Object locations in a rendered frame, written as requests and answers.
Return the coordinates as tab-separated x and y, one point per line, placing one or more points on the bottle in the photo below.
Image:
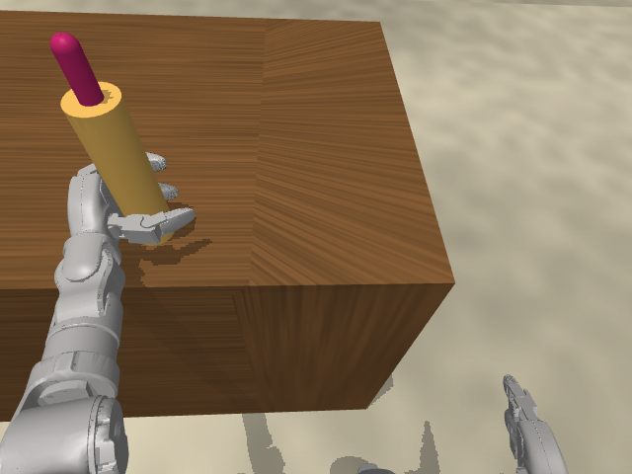
99	115

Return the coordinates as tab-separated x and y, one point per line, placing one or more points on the left robot arm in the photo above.
69	421

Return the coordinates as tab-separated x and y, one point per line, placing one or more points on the right robot hand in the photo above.
531	440

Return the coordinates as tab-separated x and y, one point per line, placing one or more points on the left robot hand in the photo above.
92	208

